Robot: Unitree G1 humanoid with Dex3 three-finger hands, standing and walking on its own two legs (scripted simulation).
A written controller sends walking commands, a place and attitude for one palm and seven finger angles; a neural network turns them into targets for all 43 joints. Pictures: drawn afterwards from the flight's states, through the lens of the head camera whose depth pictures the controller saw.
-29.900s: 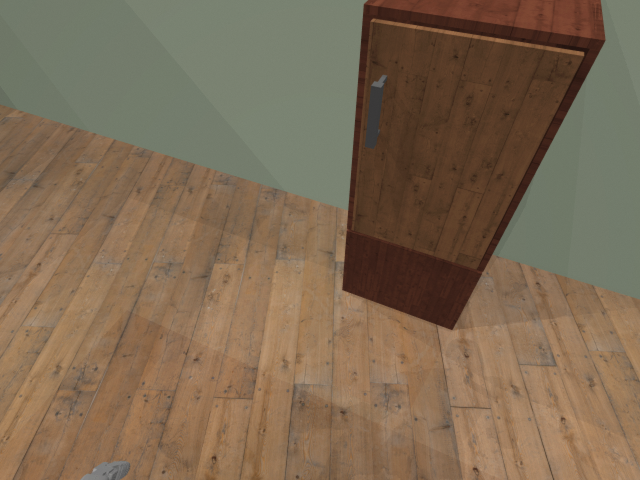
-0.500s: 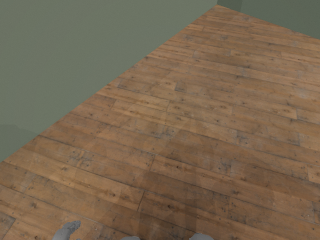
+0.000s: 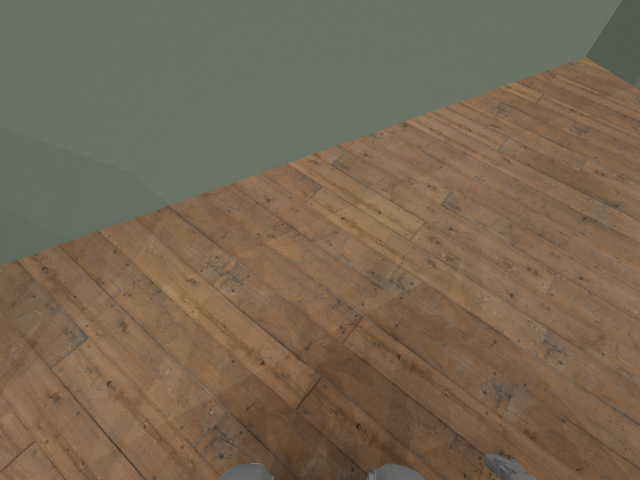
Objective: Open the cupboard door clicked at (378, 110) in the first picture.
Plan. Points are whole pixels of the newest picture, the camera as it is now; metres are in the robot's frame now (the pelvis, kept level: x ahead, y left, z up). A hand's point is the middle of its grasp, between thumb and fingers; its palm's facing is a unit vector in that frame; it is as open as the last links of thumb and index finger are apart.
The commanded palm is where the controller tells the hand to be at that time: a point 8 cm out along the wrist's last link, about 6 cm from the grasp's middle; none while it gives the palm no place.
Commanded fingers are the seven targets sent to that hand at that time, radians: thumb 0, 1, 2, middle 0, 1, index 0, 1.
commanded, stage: turn to face it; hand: left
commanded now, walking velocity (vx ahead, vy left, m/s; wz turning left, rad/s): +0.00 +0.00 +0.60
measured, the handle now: out of the picture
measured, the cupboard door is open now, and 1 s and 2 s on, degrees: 45 45 45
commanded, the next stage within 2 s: none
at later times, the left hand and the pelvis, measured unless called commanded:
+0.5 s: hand out of the picture +0.04 +0.15 -0.14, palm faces +0.30 -0.92 -0.25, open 7.4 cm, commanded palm none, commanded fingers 0.00 0.90 0.90 -0.20 -0.30 -0.20 -0.30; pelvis +0.02 -0.05 +0.02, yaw +18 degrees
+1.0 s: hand out of the picture +0.00 +0.19 -0.14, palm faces +0.57 -0.77 -0.29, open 7.4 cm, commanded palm none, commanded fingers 0.00 0.90 0.90 -0.20 -0.30 -0.20 -0.30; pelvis +0.03 -0.05 +0.01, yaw +36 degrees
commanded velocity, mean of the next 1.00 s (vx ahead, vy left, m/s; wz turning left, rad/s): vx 0.00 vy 0.00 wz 0.60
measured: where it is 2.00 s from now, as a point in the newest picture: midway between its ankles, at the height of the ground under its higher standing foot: outside the picture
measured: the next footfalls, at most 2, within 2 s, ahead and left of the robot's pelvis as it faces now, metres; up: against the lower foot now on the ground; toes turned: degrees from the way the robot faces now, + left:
right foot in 0.28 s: +0.07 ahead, -0.15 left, +0.00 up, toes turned +6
left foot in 0.64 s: +0.01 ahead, +0.09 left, +0.00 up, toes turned +29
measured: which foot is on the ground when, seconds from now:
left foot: down 0.00-0.28, up 0.30-0.62, down 0.64-1.00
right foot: up 0.00-0.26, down 0.28-0.64, up 0.66-1.00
